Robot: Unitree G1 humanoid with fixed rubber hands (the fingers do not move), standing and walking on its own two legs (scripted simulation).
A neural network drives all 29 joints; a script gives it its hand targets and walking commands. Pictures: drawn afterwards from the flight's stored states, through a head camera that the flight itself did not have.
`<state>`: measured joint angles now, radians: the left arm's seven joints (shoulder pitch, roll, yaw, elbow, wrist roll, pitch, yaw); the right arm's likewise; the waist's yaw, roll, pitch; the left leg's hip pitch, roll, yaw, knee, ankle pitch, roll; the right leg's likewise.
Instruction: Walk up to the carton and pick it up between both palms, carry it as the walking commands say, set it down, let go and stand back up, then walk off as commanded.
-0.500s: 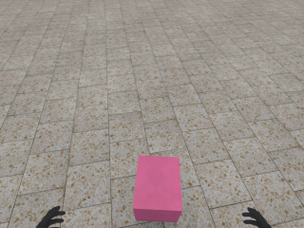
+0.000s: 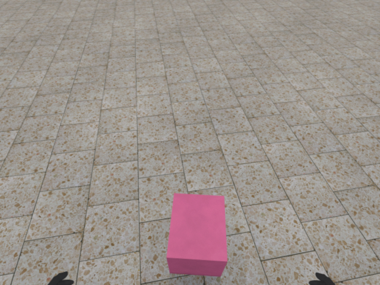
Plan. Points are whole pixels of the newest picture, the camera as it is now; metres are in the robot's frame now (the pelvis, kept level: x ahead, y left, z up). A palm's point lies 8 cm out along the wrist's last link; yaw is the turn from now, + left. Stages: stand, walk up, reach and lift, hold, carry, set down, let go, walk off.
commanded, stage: stand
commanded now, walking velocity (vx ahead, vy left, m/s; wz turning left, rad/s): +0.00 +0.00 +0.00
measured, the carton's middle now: (197, 234) +0.46 -0.03 -0.65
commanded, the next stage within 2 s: walk off in 0.64 s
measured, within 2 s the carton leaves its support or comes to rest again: neither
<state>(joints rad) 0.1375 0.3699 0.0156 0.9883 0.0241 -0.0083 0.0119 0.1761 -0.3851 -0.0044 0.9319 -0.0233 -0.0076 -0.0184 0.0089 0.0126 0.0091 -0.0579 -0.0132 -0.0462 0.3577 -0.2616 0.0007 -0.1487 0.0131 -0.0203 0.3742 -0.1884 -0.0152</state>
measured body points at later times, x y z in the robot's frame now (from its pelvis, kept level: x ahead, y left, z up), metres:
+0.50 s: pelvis -0.01 +0.00 +0.00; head -0.01 +0.00 +0.45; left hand +0.09 +0.32 -0.11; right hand +0.09 -0.31 -0.11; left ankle -0.04 +0.12 -0.75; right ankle +0.01 -0.11 -0.75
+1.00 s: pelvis +0.02 +0.00 +0.00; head +0.01 +0.00 +0.45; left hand +0.07 +0.30 -0.14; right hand +0.07 -0.30 -0.14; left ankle -0.04 +0.12 -0.74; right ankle +0.01 -0.11 -0.74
